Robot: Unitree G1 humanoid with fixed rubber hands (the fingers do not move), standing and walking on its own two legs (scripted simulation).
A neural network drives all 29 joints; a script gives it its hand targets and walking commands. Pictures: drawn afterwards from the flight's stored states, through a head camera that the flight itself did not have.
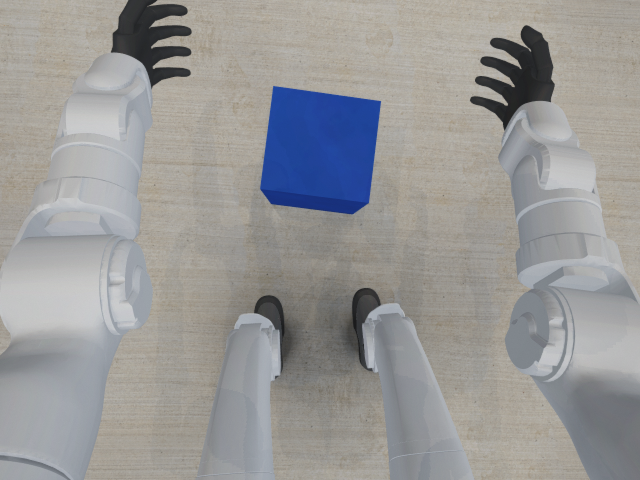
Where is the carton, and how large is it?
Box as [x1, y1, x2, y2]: [260, 86, 380, 213]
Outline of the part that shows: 273,86 260,189 269,201 274,204 345,213 353,213 366,204 369,198 380,101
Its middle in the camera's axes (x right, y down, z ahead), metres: -0.01 -0.18 +0.86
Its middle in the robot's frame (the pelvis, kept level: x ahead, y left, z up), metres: +0.55 -0.03 -0.53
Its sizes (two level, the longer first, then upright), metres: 0.210 0.200 0.250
